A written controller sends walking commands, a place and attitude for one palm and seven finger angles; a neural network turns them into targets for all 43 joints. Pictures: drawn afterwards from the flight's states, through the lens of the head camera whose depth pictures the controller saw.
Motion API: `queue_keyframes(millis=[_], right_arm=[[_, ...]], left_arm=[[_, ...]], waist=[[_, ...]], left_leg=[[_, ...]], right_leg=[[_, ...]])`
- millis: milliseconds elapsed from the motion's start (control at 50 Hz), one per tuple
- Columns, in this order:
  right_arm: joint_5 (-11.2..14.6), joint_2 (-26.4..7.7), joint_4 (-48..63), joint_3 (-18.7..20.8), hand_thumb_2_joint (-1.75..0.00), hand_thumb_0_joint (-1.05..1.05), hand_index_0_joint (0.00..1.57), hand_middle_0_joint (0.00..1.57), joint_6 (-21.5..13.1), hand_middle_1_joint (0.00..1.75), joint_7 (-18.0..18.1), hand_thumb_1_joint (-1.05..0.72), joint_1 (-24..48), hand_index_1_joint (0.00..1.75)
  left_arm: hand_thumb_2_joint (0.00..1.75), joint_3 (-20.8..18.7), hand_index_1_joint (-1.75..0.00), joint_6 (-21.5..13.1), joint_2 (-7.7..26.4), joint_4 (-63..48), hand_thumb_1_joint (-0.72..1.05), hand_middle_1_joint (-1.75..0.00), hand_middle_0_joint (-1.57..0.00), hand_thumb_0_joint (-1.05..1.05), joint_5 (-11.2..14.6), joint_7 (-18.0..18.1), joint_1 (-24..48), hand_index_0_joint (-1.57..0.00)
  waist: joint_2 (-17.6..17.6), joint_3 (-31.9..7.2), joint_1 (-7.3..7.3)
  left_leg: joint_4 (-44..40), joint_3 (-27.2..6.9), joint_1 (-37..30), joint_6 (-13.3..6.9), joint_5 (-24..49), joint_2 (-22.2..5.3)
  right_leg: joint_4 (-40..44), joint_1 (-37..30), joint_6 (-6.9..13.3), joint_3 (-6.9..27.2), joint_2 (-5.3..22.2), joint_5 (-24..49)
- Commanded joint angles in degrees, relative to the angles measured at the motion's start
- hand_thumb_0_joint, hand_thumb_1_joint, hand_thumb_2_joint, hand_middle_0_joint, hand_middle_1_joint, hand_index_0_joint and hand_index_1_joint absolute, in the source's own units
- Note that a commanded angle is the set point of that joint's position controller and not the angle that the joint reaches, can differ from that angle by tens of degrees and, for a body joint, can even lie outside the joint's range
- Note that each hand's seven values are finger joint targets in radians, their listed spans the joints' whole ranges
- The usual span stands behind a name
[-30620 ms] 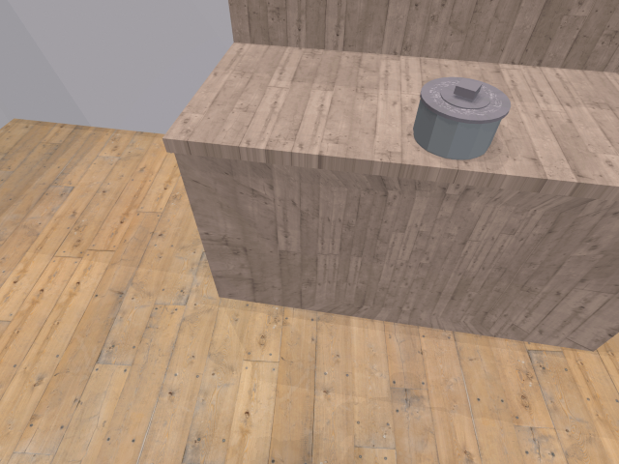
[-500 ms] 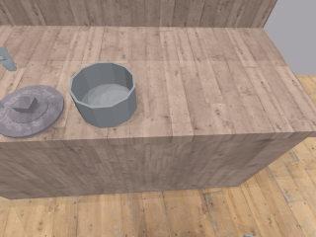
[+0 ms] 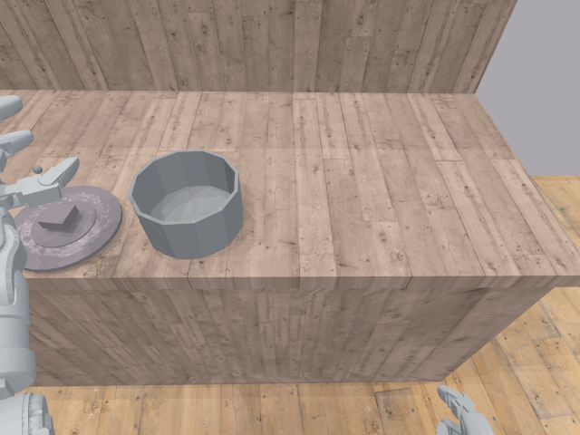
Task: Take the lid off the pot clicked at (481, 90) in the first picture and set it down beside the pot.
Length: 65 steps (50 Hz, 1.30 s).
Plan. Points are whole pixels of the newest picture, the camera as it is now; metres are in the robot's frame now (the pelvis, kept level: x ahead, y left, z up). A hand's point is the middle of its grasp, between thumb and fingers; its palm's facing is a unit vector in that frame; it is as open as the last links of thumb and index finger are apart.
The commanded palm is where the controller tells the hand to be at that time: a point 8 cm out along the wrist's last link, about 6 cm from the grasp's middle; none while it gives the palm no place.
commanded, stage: draw the hand back to the body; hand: left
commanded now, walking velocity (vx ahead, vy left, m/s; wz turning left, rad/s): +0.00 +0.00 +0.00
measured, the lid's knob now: (59, 216) +0.44 +0.44 +0.00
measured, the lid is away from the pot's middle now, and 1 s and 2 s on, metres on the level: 0.23 0.23 0.23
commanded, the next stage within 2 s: step back with the hand held close in 1.34 s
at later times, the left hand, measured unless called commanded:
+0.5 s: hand (43, 230) +0.28 +0.28 +0.18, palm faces +0.55 -0.79 -0.27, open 8.0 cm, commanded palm +0.22 +0.31 +0.19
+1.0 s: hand (27, 305) +0.20 +0.26 +0.17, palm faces +0.45 -0.84 -0.31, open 7.5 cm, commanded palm +0.14 +0.29 +0.19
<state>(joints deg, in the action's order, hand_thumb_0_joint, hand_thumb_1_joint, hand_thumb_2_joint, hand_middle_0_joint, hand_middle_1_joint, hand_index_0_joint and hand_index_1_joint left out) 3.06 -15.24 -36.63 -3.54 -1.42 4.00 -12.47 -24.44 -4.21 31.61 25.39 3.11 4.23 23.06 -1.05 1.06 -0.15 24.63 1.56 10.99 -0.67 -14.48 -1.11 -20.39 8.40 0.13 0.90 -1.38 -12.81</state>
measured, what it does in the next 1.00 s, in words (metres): stands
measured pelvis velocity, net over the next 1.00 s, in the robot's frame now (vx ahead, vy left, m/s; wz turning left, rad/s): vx -0.01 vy -0.01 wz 0.01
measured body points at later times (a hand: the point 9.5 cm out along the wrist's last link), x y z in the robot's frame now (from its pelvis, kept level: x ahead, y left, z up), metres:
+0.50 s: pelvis +0.00 -0.03 +0.00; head -0.01 -0.06 +0.45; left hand +0.24 +0.32 +0.20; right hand +0.20 -0.26 -0.09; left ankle -0.02 +0.11 -0.74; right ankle -0.02 -0.12 -0.74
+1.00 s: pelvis -0.01 -0.01 +0.00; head -0.04 -0.02 +0.45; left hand +0.17 +0.30 +0.19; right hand +0.18 -0.22 -0.08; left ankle -0.02 +0.11 -0.74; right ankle -0.02 -0.12 -0.74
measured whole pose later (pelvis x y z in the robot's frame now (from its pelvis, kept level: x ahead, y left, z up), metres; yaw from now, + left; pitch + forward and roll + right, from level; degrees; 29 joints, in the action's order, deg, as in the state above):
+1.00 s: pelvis -0.01 -0.01 +0.00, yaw +1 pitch -6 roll -1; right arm 0.1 -12.6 -38.9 -1.9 -5.7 3.7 -9.7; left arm -19.8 -5.7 20.1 -16.9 5.9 3.7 -17.2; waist -2.9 2.2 -3.5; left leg 20.5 1.2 2.4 -0.3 -12.1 -1.0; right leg -17.0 0.0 0.5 0.5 -1.3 -11.0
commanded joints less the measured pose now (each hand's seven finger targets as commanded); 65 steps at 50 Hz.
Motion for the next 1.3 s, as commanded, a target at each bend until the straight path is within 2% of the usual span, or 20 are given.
queue_keyframes(millis=[0, 20, 120, 160, 180, 260, 300, 360, 400, 420, 460, 540, 580, 680, 780, 920, 1040, 1100, 1200, 1280], right_arm=[[-0.1, -8.3, 6.5, 3.9, -0.9, 0.0, 0.2, 0.2, -3.1, 0.3, 0.2, -0.9, 3.9, 0.3], [-0.2, -8.2, 6.5, 4.0, -0.9, 0.0, 0.2, 0.2, -3.4, 0.3, 0.1, -0.9, 4.3, 0.3], [-0.3, -8.2, 5.1, 4.5, -0.9, 0.0, 0.2, 0.2, -3.1, 0.3, 0.2, -0.9, 5.0, 0.3], [0.0, -7.7, 5.6, 4.5, -0.9, 0.0, 0.2, 0.2, -3.5, 0.3, 0.2, -0.9, 6.5, 0.3], [-0.2, -7.5, 5.6, 4.5, -0.9, 0.0, 0.2, 0.2, -3.7, 0.3, 0.2, -0.9, 6.9, 0.3], [-0.5, -7.2, 5.4, 4.5, -0.9, 0.0, 0.2, 0.2, -4.3, 0.3, 0.2, -0.9, 7.7, 0.3], [-0.7, -6.8, 5.1, 4.4, -0.9, 0.0, 0.2, 0.2, -4.1, 0.3, 0.4, -0.9, 8.1, 0.3], [-0.7, -6.3, 5.7, 4.4, -0.9, 0.0, 0.2, 0.2, -4.8, 0.3, 0.3, -0.9, 9.3, 0.3], [-0.8, -5.9, 5.6, 4.2, -0.9, 0.0, 0.2, 0.2, -5.0, 0.3, 0.3, -0.9, 9.4, 0.3], [-0.9, -5.9, 5.6, 4.2, -0.9, 0.0, 0.2, 0.2, -5.1, 0.3, 0.4, -0.9, 9.7, 0.3], [-1.0, -5.7, 5.7, 4.1, -0.9, 0.0, 0.2, 0.2, -5.5, 0.3, 0.4, -0.9, 10.2, 0.3], [-1.6, -5.1, 6.0, 3.9, -0.9, 0.0, 0.2, 0.2, -6.0, 0.3, 0.7, -0.9, 11.0, 0.3], [-1.7, -4.9, 6.3, 4.0, -0.9, 0.0, 0.2, 0.2, -6.6, 0.3, 0.6, -0.9, 11.2, 0.3], [-2.1, -4.7, 6.2, 4.0, -0.9, 0.0, 0.2, 0.2, -6.7, 0.3, 0.4, -0.9, 11.3, 0.3], [-2.5, -4.2, 7.1, 3.9, -0.9, 0.0, 0.2, 0.2, -7.3, 0.3, 0.3, -0.9, 12.0, 0.3], [-3.0, -3.9, 7.1, 3.9, -0.9, 0.0, 0.2, 0.2, -7.4, 0.3, 0.0, -0.9, 11.5, 0.3], [-3.4, -3.5, 8.2, 3.9, -0.9, 0.0, 0.2, 0.2, -8.2, 0.3, -0.3, -0.9, 11.8, 0.3], [-3.5, -3.3, 8.2, 4.0, -0.9, 0.0, 0.2, 0.2, -8.3, 0.3, -0.3, -0.9, 11.3, 0.3], [-3.4, -3.1, 8.5, 3.7, -0.9, 0.0, 0.2, 0.2, -8.4, 0.3, -0.2, -0.9, 11.2, 0.3], [-3.6, -3.0, 8.5, 3.8, -0.9, 0.0, 0.2, 0.2, -8.7, 0.3, 0.3, -0.9, 10.8, 0.3]], left_arm=[[0.72, -5.9, -0.64, -4.1, 18.0, -20.2, 0.39, -0.64, -0.27, 0.0, 0.8, 1.0, 16.2, -0.27], [0.73, -6.5, -0.63, -4.1, 18.1, -22.7, 0.41, -0.63, -0.27, 0.0, 0.8, 1.1, 15.0, -0.27], [0.77, -7.4, -0.55, -2.6, 15.8, -19.2, 0.52, -0.55, -0.25, 0.0, 1.5, 1.1, 6.0, -0.25], [0.78, -5.3, -0.52, -3.4, 14.0, -24.9, 0.57, -0.52, -0.25, 0.0, 1.7, 0.7, 7.8, -0.25], [0.79, -6.0, -0.51, -3.4, 14.2, -25.7, 0.59, -0.51, -0.24, 0.0, 1.7, 0.9, 6.1, -0.24], [0.82, -8.9, -0.45, -3.6, 15.6, -28.5, 0.68, -0.45, -0.23, 0.0, 2.1, 1.2, 1.3, -0.23], [0.84, -8.3, -0.42, -3.2, 14.0, -26.5, 0.72, -0.42, -0.23, 0.0, 2.3, 1.1, -1.1, -0.23], [0.86, -5.4, -0.37, -3.9, 10.5, -31.4, 0.79, -0.37, -0.22, 0.0, 2.5, 0.6, -1.0, -0.22], [0.88, -4.5, -0.34, -3.8, 9.0, -31.3, 0.83, -0.34, -0.21, 0.0, 2.7, 0.7, -3.1, -0.21], [0.88, -5.4, -0.33, -3.6, 9.4, -31.2, 0.86, -0.33, -0.21, 0.0, 2.9, 0.8, -4.6, -0.21], [0.9, -5.1, -0.3, -4.2, 9.0, -34.2, 0.9, -0.3, -0.2, 0.0, 2.9, 0.8, -4.3, -0.2], [0.9, -5.2, -0.3, -4.5, 7.8, -37.4, 0.9, -0.3, -0.2, 0.0, 3.0, 0.9, -8.2, -0.2], [0.9, -4.7, -0.3, -5.4, 6.9, -41.5, 0.9, -0.3, -0.2, 0.0, 3.0, 1.0, -9.6, -0.2], [0.9, -3.7, -0.3, -4.9, 4.4, -42.1, 0.9, -0.3, -0.2, 0.0, 3.2, 0.7, -16.5, -0.2], [0.9, -2.7, -0.3, -5.8, 2.8, -50.7, 0.9, -0.3, -0.2, 0.0, 3.1, 0.4, -22.5, -0.2], [0.9, -1.4, -0.3, -5.1, 0.1, -53.7, 0.9, -0.3, -0.2, 0.0, 2.9, 0.2, -32.1, -0.2], [0.9, 0.3, -0.3, -5.6, -1.2, -62.7, 0.9, -0.3, -0.2, 0.0, 2.3, 0.1, -38.1, -0.2], [0.9, -0.4, -0.3, -5.4, -1.3, -62.3, 0.9, -0.3, -0.2, 0.0, 2.2, 0.5, -42.9, -0.2], [0.9, 1.9, -0.3, -5.3, -3.3, -64.9, 0.9, -0.3, -0.2, 0.0, 1.5, 0.6, -42.4, -0.2], [0.9, 0.8, -0.3, -5.4, -2.4, -64.9, 0.9, -0.3, -0.2, 0.0, 1.4, 1.2, -43.1, -0.2]], waist=[[-5.8, -19.5, -1.38], [-6.9, -20.3, -1.54], [1.2, -14.9, -1.95], [-3.5, -15.3, -1.66], [-4.0, -15.1, -1.84], [-1.5, -14.9, -2.66], [0.8, -12.3, -2.56], [-3.0, -11.0, -2.05], [-3.3, -10.3, -2.25], [-0.8, -9.5, -2.51], [-2.0, -9.3, -2.18], [-2.4, -9.5, -2.97], [-4.8, -10.1, -2.84], [-0.4, -6.1, -2.84], [-5.0, -7.7, -3.37], [-1.2, -3.9, -3.42], [-5.3, -4.0, -3.62], [-3.2, -2.8, -3.71], [-4.4, 0.0, -2.93], [-3.5, -0.3, -3.2]], left_leg=[[-1.6, 0.5, -10.2, -1.2, 26.6, -0.6], [-1.4, 0.6, -11.4, -1.3, 28.5, -0.5], [-1.8, 2.1, -7.4, -2.0, 23.5, 0.4], [-1.6, 2.4, -9.4, -2.1, 22.8, 0.9], [-1.7, 2.5, -9.9, -2.1, 22.6, 0.8], [-1.7, 2.3, -9.9, -2.2, 22.6, 1.1], [-2.4, 2.5, -8.9, -2.3, 20.1, 1.0], [-2.6, 2.7, -10.7, -2.3, 18.5, 1.2], [-3.2, 2.4, -10.7, -2.2, 17.3, 1.1], [-3.5, 2.2, -10.5, -2.3, 16.8, 1.0], [-3.6, 2.2, -11.2, -2.3, 15.9, 1.2], [-4.6, 1.7, -11.8, -2.1, 15.2, 1.3], [-4.9, 1.7, -13.0, -2.0, 15.3, 1.2], [-5.7, 1.3, -11.7, -2.0, 14.0, 0.9], [-6.0, 0.8, -12.9, -1.7, 14.3, 0.8], [-6.7, 0.0, -11.1, -1.3, 13.6, 0.2], [-6.9, -1.1, -10.6, -0.9, 12.1, 0.0], [-7.2, -1.5, -9.1, -0.8, 9.7, -0.2], [-8.0, -2.4, -7.7, -0.4, 5.5, -0.4], [-7.8, -2.7, -7.5, -0.6, 4.4, -0.3]], right_leg=[[0.2, -7.3, 1.7, -1.2, 0.3, 23.5], [0.2, -7.7, 1.6, -1.0, 0.3, 25.2], [0.4, -8.4, 0.8, -0.7, 0.6, 28.4], [1.2, -7.9, 0.8, -0.4, 0.8, 27.6], [1.3, -7.7, 0.6, -0.2, 0.8, 27.8], [1.3, -9.0, 0.3, -0.2, 0.9, 29.5], [1.8, -7.8, -0.1, -0.1, 0.9, 27.2], [3.4, -6.1, 0.2, 0.0, 0.8, 23.8], [3.8, -5.8, 0.2, 0.0, 0.6, 21.2], [4.1, -5.5, 0.1, -0.1, 0.5, 20.6], [4.9, -5.0, 0.3, -0.1, 0.5, 18.6], [5.4, -6.0, 0.4, -0.1, 0.4, 16.7], [5.6, -6.1, 0.7, -0.3, 0.4, 16.1], [6.5, -4.8, 0.7, -0.8, 0.2, 13.8], [6.2, -6.0, 1.1, -0.9, 0.3, 13.0], [6.3, -4.9, 1.3, -1.6, 0.0, 11.2], [5.7, -5.0, 1.6, -1.7, 0.1, 9.2], [6.0, -4.5, 1.7, -1.8, 0.1, 6.9], [6.1, -2.7, 1.9, -2.0, -0.1, 3.8], [6.1, -2.8, 2.0, -1.9, 0.0, 3.0]])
